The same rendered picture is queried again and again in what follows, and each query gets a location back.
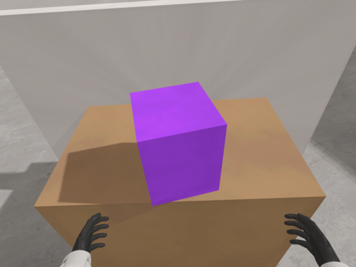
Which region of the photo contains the robot left hand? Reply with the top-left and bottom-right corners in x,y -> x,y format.
72,212 -> 109,253

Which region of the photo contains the robot right hand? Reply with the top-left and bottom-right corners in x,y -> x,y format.
284,213 -> 340,267

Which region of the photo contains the carton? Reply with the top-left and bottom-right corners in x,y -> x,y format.
130,82 -> 227,206

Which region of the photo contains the robot left forearm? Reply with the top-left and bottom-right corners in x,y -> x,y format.
60,250 -> 91,267

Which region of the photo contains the pedestal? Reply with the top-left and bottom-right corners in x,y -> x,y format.
34,97 -> 326,267

